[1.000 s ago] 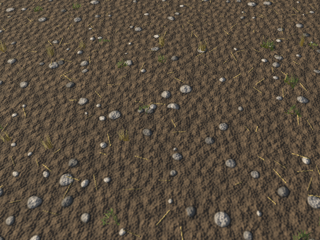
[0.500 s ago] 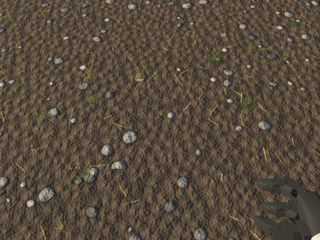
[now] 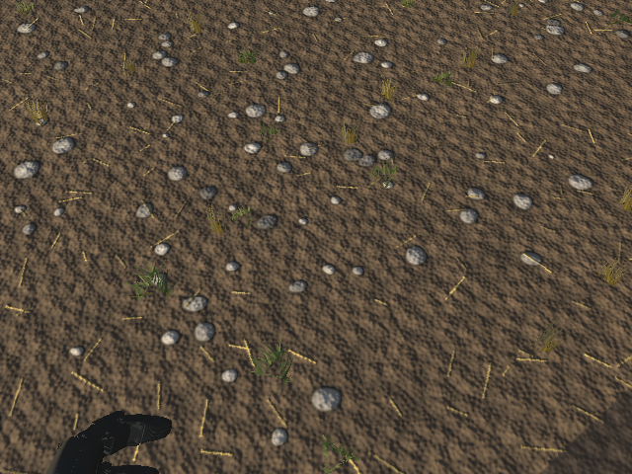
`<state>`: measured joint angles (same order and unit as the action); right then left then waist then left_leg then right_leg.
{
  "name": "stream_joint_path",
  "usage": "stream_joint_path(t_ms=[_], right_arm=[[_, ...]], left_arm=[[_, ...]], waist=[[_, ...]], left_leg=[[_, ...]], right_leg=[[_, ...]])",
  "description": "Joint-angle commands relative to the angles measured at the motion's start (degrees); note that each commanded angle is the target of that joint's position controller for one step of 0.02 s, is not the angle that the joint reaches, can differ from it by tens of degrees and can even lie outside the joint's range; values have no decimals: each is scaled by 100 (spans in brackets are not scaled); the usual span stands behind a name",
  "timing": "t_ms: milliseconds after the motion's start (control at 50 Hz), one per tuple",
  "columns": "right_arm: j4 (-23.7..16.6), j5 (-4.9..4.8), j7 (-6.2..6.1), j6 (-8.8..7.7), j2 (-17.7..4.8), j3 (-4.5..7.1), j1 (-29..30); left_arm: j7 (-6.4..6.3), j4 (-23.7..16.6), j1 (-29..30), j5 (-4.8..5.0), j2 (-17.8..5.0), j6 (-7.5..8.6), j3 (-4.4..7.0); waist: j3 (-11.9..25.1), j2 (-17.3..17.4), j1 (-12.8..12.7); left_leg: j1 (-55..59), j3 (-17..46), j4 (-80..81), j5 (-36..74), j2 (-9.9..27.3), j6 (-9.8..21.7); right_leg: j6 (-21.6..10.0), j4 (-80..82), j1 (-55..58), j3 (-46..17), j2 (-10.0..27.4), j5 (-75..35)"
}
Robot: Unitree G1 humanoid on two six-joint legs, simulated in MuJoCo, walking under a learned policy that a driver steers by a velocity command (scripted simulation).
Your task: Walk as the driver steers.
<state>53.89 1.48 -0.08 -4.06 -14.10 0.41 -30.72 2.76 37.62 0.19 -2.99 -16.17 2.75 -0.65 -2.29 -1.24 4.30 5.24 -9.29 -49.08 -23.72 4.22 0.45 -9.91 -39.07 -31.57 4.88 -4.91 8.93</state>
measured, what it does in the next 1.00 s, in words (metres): walks ahead, turning left: left foot, then right foot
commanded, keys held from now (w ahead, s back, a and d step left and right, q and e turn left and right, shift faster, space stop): w+shift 0.24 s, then w+q+shift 0.76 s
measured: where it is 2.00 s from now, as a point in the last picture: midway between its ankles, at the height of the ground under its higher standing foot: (25, 92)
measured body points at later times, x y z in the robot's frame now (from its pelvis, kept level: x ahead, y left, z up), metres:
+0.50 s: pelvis +0.49 +0.05 +0.01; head +0.52 +0.05 +0.46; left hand +0.52 +0.33 -0.11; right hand +0.64 -0.21 -0.11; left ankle +0.58 +0.11 -0.70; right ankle +0.27 -0.07 -0.56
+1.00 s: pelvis +0.97 +0.11 +0.03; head +0.99 +0.11 +0.48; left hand +0.91 +0.41 -0.07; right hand +1.22 -0.10 -0.07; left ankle +0.86 +0.15 -0.60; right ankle +1.03 -0.01 -0.70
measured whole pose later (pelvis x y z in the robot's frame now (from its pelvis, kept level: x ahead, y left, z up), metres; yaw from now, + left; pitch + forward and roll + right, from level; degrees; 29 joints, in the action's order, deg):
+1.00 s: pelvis +0.97 +0.11 +0.03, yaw +32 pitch +2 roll -2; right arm 43.7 1.4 2.2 -0.9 -21.9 4.6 -14.1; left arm -0.9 43.0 -15.0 -2.6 -17.8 5.1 2.1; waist -0.4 3.0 0.0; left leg -29.4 0.3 -73.4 -17.1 -0.2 5.6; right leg 1.4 -26.4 -13.3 5.8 1.9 14.8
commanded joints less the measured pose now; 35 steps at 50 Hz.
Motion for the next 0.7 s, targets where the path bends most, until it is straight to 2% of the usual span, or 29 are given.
stream_joint_path(t_ms=[20,40,60,80,100,120,140,160,200,240,260,280,320,340,360,380,400,420,440,460,480,500,520,540,580,600,640,660,700], right_arm=[[-1144,-184,-17,-202,-1157,229,884],[-1198,-191,-1,-237,-973,181,1140],[-1122,-110,10,-213,-839,141,1179],[-1047,6,43,-113,-732,126,1145],[-1011,59,100,1,-617,97,837],[-1013,111,135,73,-567,95,955],[-1125,143,177,116,-472,79,1211],[-1266,162,212,125,-454,60,1665],[-1613,127,266,90,-395,-3,2501],[-1736,43,355,37,-319,-70,2867],[-1742,-21,383,25,-314,-77,2949],[-1706,-65,381,21,-406,-52,2990],[-1619,-55,359,15,-578,8,2945],[-1584,-37,335,20,-671,46,2838],[-1482,-25,303,31,-808,102,2463],[-1221,-30,265,46,-992,193,1572],[-814,-26,207,74,-1171,308,329],[-620,6,109,135,-1545,486,-569],[-567,15,82,219,-2151,677,-187],[-820,-71,147,238,-1825,679,367],[-802,-83,125,201,-1612,632,616],[-670,-68,120,194,-1232,559,662],[-603,-73,75,152,-1111,513,709],[-554,-71,46,120,-973,446,799],[-579,-127,65,9,-1046,449,809],[-625,-142,79,-43,-1148,479,823],[-712,-133,82,-87,-1192,527,849],[-735,-155,99,-101,-1222,561,840],[-728,-225,147,-120,-1332,630,657]], left_arm=[[-243,427,-2416,98,-1646,-74,686],[-274,614,-2254,141,-1417,-13,639],[-272,709,-2098,108,-1134,65,591],[-290,750,-1889,106,-875,126,507],[-300,772,-1864,118,-746,184,446],[-283,854,-1953,175,-556,250,397],[-277,941,-2057,254,-570,302,395],[-262,982,-2113,274,-608,347,410],[-213,1029,-2193,285,-635,412,409],[-187,1061,-2234,359,-695,495,421],[-184,1110,-2325,386,-857,546,449],[-184,1187,-2415,379,-916,569,455],[-227,1298,-2597,298,-1066,539,469],[-286,1321,-2660,207,-1182,490,483],[-356,1334,-2637,99,-1277,407,504],[-427,1306,-2501,-14,-1348,304,526],[-475,1216,-2197,-71,-1375,200,535],[-477,1102,-2052,-80,-1213,211,486],[-289,829,-2747,248,-343,358,293],[-309,641,-2237,136,-779,488,254],[-304,467,-1618,122,-823,557,230],[-290,379,-1462,78,-746,602,176],[-271,218,-1212,-16,-649,534,146],[-249,161,-1231,-117,-576,404,108],[-218,10,-1185,-176,-454,196,50],[-195,-179,-831,-167,-430,160,9],[-120,-519,-37,-53,-352,185,-72],[-89,-608,219,12,-283,195,-106],[-83,-665,381,110,-269,209,-102]], waist=[[2019,-80,-1240],[1001,42,-1001],[446,477,-732],[228,645,-456],[258,273,-230],[113,230,-183],[-85,96,-175],[-312,106,-255],[-664,68,-370],[-628,81,-443],[-579,25,-486],[-590,93,-519],[-339,51,-506],[-91,-170,-421],[226,-404,-189],[699,-586,252],[1177,-535,870],[1491,-200,1189],[1990,2519,139],[2138,1038,321],[1285,317,206],[667,-297,-62],[300,-319,-243],[48,-308,-498],[-148,-69,-686],[-327,0,-650],[-574,121,-476],[-572,198,-352],[-304,295,-130]], left_leg=[[-5052,1330,-4088,231,-200,346],[-5153,1223,-3625,533,-37,343],[-4881,1242,-3122,593,152,313],[-4449,1291,-2770,591,283,295],[-4094,1297,-2510,555,330,222],[-4083,1282,-2256,428,425,159],[-4247,1212,-1924,381,495,84],[-4462,1061,-1584,656,542,39],[-4522,823,-454,1622,521,35],[-3604,560,824,2838,298,161],[-3224,459,1154,3381,173,281],[-3197,396,1394,3649,73,397],[-3182,166,1625,3359,-348,578],[-3043,61,1574,2916,-612,652],[-2710,14,1484,2473,-850,739],[-1917,34,1364,2097,-1050,846],[-786,77,1532,1827,-1080,974],[394,955,1362,716,-533,1241],[2255,4710,2293,-30,1142,2458],[2112,5875,3200,-83,1172,2544],[1291,5140,3299,84,1084,2333],[228,4620,3473,547,878,2083],[-554,4134,3518,920,603,1963],[-1229,3787,3608,1162,343,1879],[-1989,3399,3818,1185,64,1900],[-2406,3263,4027,1289,-39,1917],[-3007,3021,4302,1577,-286,1770],[-3090,2887,4319,1875,-424,1599],[-2786,2904,4230,2834,-382,1348]], right_leg=[[-986,1879,5786,-4592,2242,807],[-919,2063,4820,-3820,2084,266],[-779,2206,3890,-3284,1873,-218],[-568,2362,3170,-2742,1535,-345],[-645,2537,2715,-2596,1570,-447],[-634,2680,2485,-2430,1449,-588],[-656,2908,2278,-2253,1400,-413],[-619,3178,2136,-2025,1262,-369],[-503,3441,1883,-1459,969,-1130],[-321,3774,1591,-1035,808,-1686],[-274,4084,1721,-971,993,-1961],[-169,4187,2175,-787,1088,-2453],[92,3765,3297,-352,1197,-4391],[232,3256,3734,-216,1311,-5642],[362,2452,4027,-89,1412,-6654],[453,1244,4035,1,1501,-7241],[524,-479,3627,163,1412,-7063],[531,-2780,2415,210,1034,-5181],[1067,-5476,-598,-206,-174,1313],[843,-5592,-1272,-1018,25,1153],[797,-5140,-1416,-1222,433,796],[745,-4425,-1133,-1119,678,666],[815,-3996,-902,-1133,846,812],[911,-3715,-618,-1074,900,919],[1087,-2954,-464,-928,1046,1204],[1172,-2389,-391,-770,1092,1015],[1304,-1095,30,-531,1044,-37],[1314,-457,364,-458,962,-657],[1252,201,968,-392,755,-1632]])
